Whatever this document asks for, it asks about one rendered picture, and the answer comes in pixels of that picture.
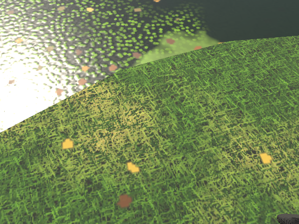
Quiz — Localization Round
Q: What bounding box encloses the robot right hand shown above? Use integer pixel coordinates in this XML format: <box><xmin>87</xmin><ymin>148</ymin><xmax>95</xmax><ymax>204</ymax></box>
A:
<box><xmin>277</xmin><ymin>214</ymin><xmax>299</xmax><ymax>224</ymax></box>

